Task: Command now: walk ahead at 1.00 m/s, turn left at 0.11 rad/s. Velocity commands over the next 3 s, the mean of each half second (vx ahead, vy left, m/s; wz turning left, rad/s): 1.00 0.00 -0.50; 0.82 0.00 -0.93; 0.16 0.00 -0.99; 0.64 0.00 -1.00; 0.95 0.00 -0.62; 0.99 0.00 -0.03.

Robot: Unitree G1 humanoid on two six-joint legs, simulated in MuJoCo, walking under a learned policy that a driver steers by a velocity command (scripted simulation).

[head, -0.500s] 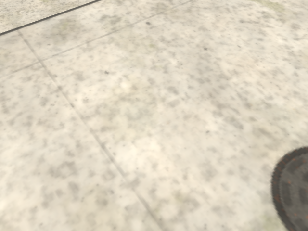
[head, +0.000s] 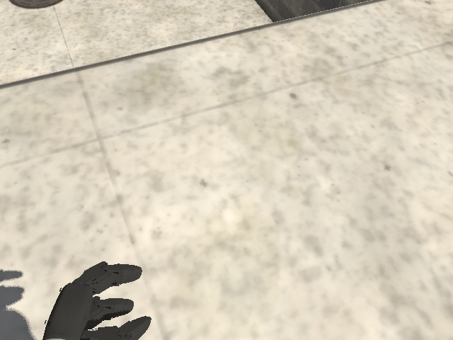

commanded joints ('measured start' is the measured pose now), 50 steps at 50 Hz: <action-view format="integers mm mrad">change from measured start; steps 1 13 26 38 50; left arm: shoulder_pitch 282 472 427 38 186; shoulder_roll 194 166 147 84 264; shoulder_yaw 83 118 107 60 144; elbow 31 189 110 -69 -92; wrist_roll -19 -31 -42 -8 -53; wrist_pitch -11 -16 14 77 20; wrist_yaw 26 12 11 -87 -10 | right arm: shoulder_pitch -19 -427 -141 -144 -147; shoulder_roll -206 -28 -127 -88 -176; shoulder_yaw -43 80 7 18 6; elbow -30 -318 -256 -92 -266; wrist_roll -35 -65 -56 -19 2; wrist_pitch -8 6 7 -44 -21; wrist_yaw -16 32 -34 -14 -52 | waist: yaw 210 123 37 159 82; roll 132 -35 152 44 154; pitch -176 70 -218 104 -145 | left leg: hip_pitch -34 -781 87 -298 -856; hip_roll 225 215 562 333 204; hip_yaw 12 193 -421 480 78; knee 383 661 35 -144 1188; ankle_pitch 1288 181 -342 667 -46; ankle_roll -10 -184 -6 -131 -249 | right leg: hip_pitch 436 301 -201 -9 538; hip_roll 109 -41 41 -2 -131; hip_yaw -82 415 86 -116 548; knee -25 -399 852 340 -197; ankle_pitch -140 -278 -407 -39 262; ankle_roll -74 -259 -85 -96 -355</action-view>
